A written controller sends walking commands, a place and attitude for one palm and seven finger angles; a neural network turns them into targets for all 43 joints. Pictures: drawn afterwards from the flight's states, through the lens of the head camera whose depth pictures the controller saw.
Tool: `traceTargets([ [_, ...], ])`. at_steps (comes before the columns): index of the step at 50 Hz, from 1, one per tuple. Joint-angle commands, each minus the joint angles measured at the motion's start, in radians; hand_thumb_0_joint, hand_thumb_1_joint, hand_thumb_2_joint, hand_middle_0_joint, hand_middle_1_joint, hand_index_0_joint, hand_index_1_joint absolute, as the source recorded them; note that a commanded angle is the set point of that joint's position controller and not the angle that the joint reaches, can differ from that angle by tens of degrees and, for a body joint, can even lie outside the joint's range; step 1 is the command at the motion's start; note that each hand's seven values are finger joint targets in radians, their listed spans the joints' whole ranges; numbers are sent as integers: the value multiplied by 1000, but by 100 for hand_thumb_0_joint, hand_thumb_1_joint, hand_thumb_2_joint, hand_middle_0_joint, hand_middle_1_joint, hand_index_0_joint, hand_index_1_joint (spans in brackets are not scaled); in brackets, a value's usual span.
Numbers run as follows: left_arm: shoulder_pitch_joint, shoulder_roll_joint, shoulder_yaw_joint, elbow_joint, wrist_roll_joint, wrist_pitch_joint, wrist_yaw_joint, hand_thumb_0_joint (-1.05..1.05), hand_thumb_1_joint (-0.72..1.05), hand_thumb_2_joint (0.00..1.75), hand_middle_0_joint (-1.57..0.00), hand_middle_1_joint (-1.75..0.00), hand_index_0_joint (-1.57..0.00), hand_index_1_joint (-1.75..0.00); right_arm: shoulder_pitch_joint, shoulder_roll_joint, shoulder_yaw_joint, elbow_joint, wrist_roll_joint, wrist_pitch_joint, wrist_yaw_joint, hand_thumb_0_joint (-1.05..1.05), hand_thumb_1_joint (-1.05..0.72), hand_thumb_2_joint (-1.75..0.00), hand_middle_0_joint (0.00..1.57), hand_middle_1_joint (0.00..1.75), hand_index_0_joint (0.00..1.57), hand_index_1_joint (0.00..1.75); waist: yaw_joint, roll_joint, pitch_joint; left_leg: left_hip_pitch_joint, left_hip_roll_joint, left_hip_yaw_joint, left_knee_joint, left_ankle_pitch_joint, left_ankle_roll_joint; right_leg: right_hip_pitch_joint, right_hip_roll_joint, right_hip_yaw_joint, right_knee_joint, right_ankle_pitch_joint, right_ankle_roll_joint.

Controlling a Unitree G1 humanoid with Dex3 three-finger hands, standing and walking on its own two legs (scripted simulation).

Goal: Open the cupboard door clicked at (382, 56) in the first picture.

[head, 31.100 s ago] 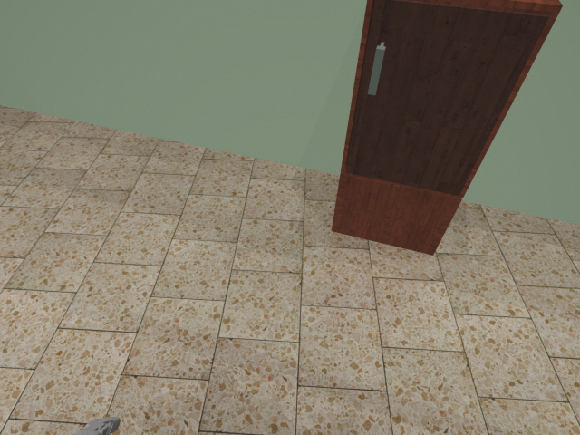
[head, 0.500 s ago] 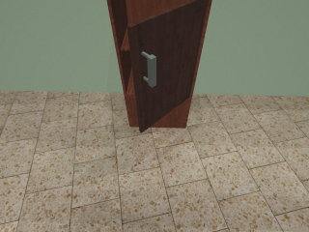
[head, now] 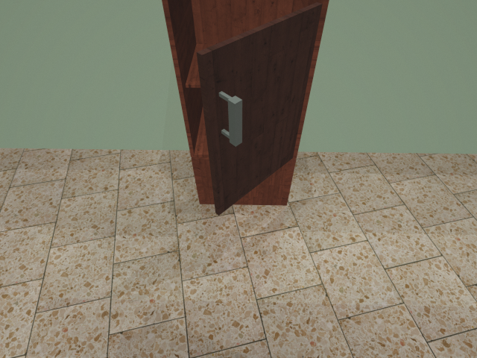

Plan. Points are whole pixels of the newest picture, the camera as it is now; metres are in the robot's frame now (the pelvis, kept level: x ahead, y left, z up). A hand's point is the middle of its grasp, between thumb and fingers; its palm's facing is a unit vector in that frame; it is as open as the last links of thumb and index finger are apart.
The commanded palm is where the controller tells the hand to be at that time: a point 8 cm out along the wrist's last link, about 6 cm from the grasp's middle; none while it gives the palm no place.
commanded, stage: let the arm hang, fingers relaxed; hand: left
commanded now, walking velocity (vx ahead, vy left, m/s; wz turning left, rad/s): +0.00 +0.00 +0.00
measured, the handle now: (229, 118) +0.65 +0.06 +0.03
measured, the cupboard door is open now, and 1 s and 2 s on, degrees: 45 45 45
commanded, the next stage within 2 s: look to check the result in 0.02 s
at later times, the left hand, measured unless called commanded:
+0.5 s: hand out of the picture +0.08 +0.23 -0.16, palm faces +0.00 -0.95 -0.31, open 7.4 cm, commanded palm none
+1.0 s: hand out of the picture +0.10 +0.20 -0.17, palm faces -0.08 -0.96 -0.26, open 7.4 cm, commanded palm none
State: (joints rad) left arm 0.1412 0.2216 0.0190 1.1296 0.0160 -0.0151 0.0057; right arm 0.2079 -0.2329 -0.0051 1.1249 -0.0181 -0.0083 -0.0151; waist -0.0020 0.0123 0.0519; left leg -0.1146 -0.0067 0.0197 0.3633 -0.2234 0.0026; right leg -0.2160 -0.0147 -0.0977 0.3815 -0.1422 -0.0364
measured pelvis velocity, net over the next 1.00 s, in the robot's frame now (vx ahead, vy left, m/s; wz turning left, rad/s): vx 0.02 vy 0.00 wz -0.10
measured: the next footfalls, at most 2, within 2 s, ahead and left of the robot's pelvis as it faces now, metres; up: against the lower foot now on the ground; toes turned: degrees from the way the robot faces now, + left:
left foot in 1.70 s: +0.12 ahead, +0.09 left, +0.00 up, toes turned -30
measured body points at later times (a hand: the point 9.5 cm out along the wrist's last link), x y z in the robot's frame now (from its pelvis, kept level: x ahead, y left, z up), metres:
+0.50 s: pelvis +0.03 +0.00 +0.00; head +0.05 -0.02 +0.45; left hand +0.08 +0.28 -0.14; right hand +0.08 -0.27 -0.15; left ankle -0.02 +0.12 -0.74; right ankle +0.04 -0.10 -0.74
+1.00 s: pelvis +0.02 +0.00 -0.01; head +0.05 -0.01 +0.44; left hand +0.10 +0.25 -0.15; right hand +0.05 -0.26 -0.16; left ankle -0.02 +0.12 -0.74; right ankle +0.04 -0.10 -0.74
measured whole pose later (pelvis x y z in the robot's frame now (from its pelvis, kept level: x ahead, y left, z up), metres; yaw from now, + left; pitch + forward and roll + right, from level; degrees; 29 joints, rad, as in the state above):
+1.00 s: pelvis +0.02 +0.00 -0.01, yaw -6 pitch -1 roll +0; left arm 0.15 0.24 0.04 1.08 0.02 0.04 0.00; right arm 0.17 -0.22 -0.02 1.06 -0.02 0.02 -0.04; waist 0.01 0.00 0.08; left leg -0.10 0.04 0.11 0.43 -0.31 -0.01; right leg -0.25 0.04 -0.01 0.47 -0.20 -0.05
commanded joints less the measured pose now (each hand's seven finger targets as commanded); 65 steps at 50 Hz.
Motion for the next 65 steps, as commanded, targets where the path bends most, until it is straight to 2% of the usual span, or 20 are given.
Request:
traceTargets([
  [1, 3, 183, 34, -35, -2, -15, 17, 0, 90, 90, -20, -30, -20, -30, 14, -149, -22, -37, -4, -10, -8, 0, -90, -90, 20, 30, 20, 30, 2, 15, -29, -78, 115, -92, -92, 103, 24, 97, -116, 130, -74, 37, -17],
  [21, -23, 227, 32, -33, -4, -24, 18, 0, 90, 90, -20, -30, -20, -30, -39, -199, -21, -38, 0, -8, -8, 0, -90, -90, 20, 30, 20, 30, -2, -18, -85, 4, 123, -81, -98, 181, 20, 153, -126, 131, -85, 188, -16],
  [26, -34, 232, 30, -33, -4, -23, 17, 0, 90, 90, -20, -30, -20, -30, -47, -201, -21, -35, 0, -7, -7, 0, -90, -90, 20, 30, 20, 30, -2, -7, -58, -3, 123, -81, -108, 166, 18, 145, -125, 134, -95, 168, -15],
  [37, -41, 237, 31, -38, -5, -24, 17, 0, 90, 90, -20, -30, -20, -30, -45, -210, -18, -35, 0, -11, -9, 0, -90, -90, 20, 30, 20, 30, -1, -14, -80, 12, 128, -79, -115, 209, 14, 173, -124, 132, -87, 225, -16],
  [39, -45, 231, 33, -46, -4, -18, 16, 0, 90, 90, -20, -30, -20, -30, -38, -207, -22, -36, -3, -10, -14, 0, -90, -90, 20, 30, 20, 30, -4, -12, -73, 30, 136, -59, -97, 221, 11, 145, -119, 147, -71, 264, -20],
  [41, -12, 156, 24, -41, -5, 4, 20, 0, 90, 90, -20, -30, -20, -30, 12, -120, -8, -27, -4, 6, -19, 0, -90, -90, 20, 30, 20, 30, -9, -14, -62, 19, 138, -22, -57, 194, -2, 112, -118, 157, -44, 276, -10],
  [45, 10, 175, 47, -76, 1, 28, 15, 0, 90, 90, -20, -30, -20, -30, 42, -136, -29, -63, -1, 22, -28, 0, -90, -90, 20, 30, 20, 30, -10, -21, -64, 5, 143, 24, 11, 128, -2, 58, -109, 204, 16, 290, -24],
  [48, 0, 174, 58, -123, 6, 47, 5, 0, 90, 90, -20, -30, -20, -30, 43, -151, -48, -99, -4, 30, -35, 0, -90, -90, 20, 30, 20, 30, -15, -14, -38, -8, 174, 18, 23, 80, 16, -24, -82, 213, 74, 241, -24],
  [50, -3, 157, 62, -152, 8, 53, -2, 0, 90, 90, -20, -30, -20, -30, 42, -168, -59, -121, -5, 30, -37, 0, -90, -90, 20, 30, 20, 30, -15, 42, -29, -1, 223, -23, -2, 45, 44, -99, -37, 195, 151, 149, -12],
  [51, -6, 145, 64, -168, 8, 57, -7, 0, 90, 90, -20, -30, -20, -30, 41, -179, -65, -130, -9, 28, -40, 0, -90, -90, 20, 30, 20, 30, -14, 84, -17, -1, 272, -60, -29, 62, 71, -137, -10, 167, 231, 86, -2],
  [53, -23, 119, 72, -201, 9, 69, -15, 0, 90, 90, -20, -30, -20, -30, 32, -189, -73, -146, -16, 19, -42, 0, -90, -90, 20, 30, 20, 30, -12, 184, 16, -16, 400, -135, -91, 223, 166, -224, 26, 113, 509, -305, 21],
  [55, -3, 112, 82, -216, 7, 75, -18, 0, 90, 90, -20, -30, -20, -30, 6, -176, -70, -168, -17, 12, -45, 0, -90, -90, 20, 30, 20, 30, 11, 163, 13, -13, 424, -106, -57, 322, 193, -251, -12, 153, 598, -366, 24],
  [57, 29, 88, 79, -220, 6, 66, -26, 0, 90, 90, -20, -30, -20, -30, -35, -181, -76, -186, -23, 9, -44, 0, -90, -90, 20, 30, 20, 30, 33, 146, 8, -15, 386, -17, 31, 428, 146, -168, -27, 111, 450, -348, 20],
  [59, 129, 97, 88, -196, 7, 53, -28, 0, 90, 90, -20, -30, -20, -30, -39, -189, -82, -190, -15, 15, -40, 0, -90, -90, 20, 30, 20, 30, 71, 70, -41, -47, 304, 72, 215, 378, 65, 2, -1, 62, 206, -136, 22],
  [60, 206, 170, 103, -177, 15, 38, -20, 0, 90, 90, -20, -30, -20, -30, -43, -162, -83, -209, 2, 22, -35, 0, -90, -90, 20, 30, 20, 30, 102, -173, -68, -165, 184, 136, 445, 136, -1, 109, -93, 244, 7, 174, -16],
  [61, 242, 270, 123, -175, 18, 31, 1, 0, 90, 90, -20, -30, -20, -30, -65, -89, -75, -251, 12, 24, -27, 0, -90, -90, 20, 30, 20, 30, 106, -416, -62, -396, 24, 125, 709, -409, -53, 174, -336, 639, -72, 508, -136],
  [62, 244, 266, 121, -173, 2, 32, 13, 0, 90, 90, -20, -30, -20, -30, -61, -107, -72, -244, 11, 39, -27, 0, -90, -90, 20, 30, 20, 30, 100, -324, -71, -416, 54, -25, 813, -422, -44, 159, -346, 630, -70, 441, -191],
  [63, 184, 247, 116, -197, 2, 38, 15, 0, 90, 90, -20, -30, -20, -30, -69, -96, -74, -244, 13, 42, -18, 0, -90, -90, 20, 30, 20, 30, 72, -216, -20, -440, 80, -43, 847, -361, -40, 74, -319, 595, -91, 170, -215],
  [64, 116, 212, 113, -224, 8, 41, 19, 0, 90, 90, -20, -30, -20, -30, -94, -95, -78, -240, 10, 43, -17, 0, -90, -90, 20, 30, 20, 30, 47, -205, -10, -448, 87, -52, 858, -295, -45, 23, -260, 601, -94, 62, -197],
  [65, 84, 198, 111, -237, 9, 39, 22, 0, 90, 90, -20, -30, -20, -30, -91, -98, -80, -236, 6, 42, -14, 0, -90, -90, 20, 30, 20, 30, 33, -161, -35, -426, 92, -55, 851, -248, -49, 11, -241, 571, -82, 51, -180],
])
